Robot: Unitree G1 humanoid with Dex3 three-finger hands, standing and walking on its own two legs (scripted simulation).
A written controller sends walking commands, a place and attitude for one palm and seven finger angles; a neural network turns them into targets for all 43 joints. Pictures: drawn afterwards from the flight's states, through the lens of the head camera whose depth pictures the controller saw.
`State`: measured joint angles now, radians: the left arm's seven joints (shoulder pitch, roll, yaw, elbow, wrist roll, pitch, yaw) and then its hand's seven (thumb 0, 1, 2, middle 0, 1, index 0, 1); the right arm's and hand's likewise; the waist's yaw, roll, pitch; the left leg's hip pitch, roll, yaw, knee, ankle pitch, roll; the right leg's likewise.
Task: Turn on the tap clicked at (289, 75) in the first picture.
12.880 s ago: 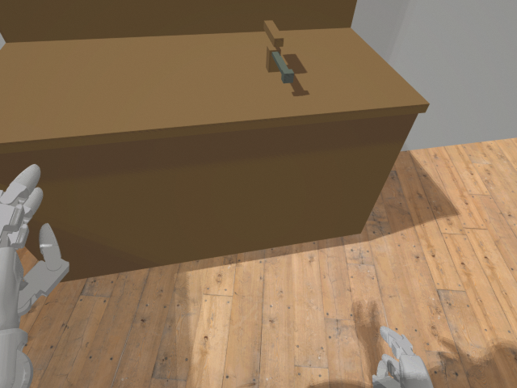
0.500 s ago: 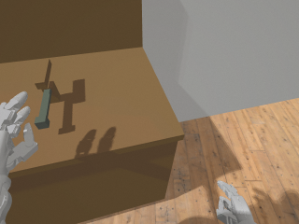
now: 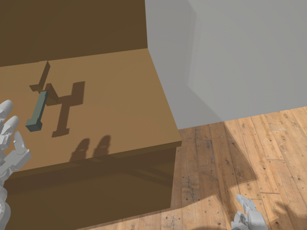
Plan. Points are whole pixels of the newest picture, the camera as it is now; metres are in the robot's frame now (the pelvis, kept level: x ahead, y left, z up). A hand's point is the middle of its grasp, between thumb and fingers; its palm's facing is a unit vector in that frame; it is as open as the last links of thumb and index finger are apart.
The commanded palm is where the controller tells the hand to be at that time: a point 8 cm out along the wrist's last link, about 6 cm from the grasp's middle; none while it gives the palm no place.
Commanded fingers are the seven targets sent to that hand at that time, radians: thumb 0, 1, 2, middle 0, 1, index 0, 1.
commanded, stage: turn the palm inward beside the body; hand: left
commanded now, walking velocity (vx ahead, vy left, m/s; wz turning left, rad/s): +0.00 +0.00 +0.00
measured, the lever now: (34, 124) +0.35 +0.38 +0.09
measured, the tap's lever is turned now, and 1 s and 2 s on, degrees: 0 0 0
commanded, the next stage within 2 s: reach beside the lever's end, fingers flat in 1.42 s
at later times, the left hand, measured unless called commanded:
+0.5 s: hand (28, 161) +0.21 +0.28 +0.15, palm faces +0.44 -0.87 -0.20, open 7.4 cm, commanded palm +0.15 +0.32 +0.16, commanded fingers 0.00 0.90 0.90 -0.20 -0.30 -0.20 -0.30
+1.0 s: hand (38, 176) +0.18 +0.25 +0.14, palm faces +0.48 -0.87 -0.15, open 7.4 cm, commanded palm +0.13 +0.29 +0.15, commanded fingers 0.00 0.90 0.90 -0.20 -0.30 -0.20 -0.30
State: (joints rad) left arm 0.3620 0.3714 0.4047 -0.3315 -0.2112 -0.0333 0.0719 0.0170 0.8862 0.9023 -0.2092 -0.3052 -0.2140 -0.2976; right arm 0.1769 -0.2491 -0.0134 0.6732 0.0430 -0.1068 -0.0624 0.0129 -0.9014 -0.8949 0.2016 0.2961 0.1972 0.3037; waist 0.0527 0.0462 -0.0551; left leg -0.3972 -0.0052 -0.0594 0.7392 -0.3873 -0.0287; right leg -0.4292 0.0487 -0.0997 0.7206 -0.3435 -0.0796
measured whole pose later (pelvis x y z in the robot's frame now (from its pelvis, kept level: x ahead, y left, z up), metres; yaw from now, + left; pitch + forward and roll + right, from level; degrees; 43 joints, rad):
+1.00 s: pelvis +0.00 +0.02 +0.00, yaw +1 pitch +2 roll +0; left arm 0.56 0.22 0.21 -0.51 -0.22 0.06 0.20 0.02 0.89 0.90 -0.20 -0.30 -0.21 -0.30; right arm 0.21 -0.24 0.04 0.63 0.03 -0.20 -0.08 0.01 -0.90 -0.89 0.20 0.30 0.20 0.30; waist 0.07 0.05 -0.08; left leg -0.37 -0.03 -0.07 0.72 -0.38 0.00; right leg -0.39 0.03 -0.11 0.70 -0.34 -0.07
